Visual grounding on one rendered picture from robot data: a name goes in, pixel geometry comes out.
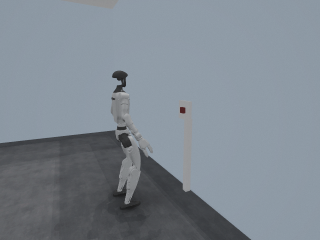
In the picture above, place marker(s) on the button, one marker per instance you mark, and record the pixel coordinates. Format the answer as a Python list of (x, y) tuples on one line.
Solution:
[(182, 110)]

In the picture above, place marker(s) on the robot right hand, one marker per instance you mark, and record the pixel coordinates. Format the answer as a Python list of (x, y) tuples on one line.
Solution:
[(143, 143)]

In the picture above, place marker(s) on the robot right foot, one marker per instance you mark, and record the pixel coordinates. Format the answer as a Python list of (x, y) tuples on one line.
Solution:
[(132, 204)]

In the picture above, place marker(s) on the humanoid robot torso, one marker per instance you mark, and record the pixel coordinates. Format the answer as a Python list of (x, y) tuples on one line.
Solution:
[(116, 108)]

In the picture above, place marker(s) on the right robot forearm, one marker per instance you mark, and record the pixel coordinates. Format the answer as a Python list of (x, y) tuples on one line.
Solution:
[(132, 127)]

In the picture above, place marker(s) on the robot right upper arm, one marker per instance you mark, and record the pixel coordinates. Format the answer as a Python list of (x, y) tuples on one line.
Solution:
[(124, 102)]

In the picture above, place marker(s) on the panel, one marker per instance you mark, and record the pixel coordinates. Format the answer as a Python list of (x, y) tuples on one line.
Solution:
[(187, 146)]

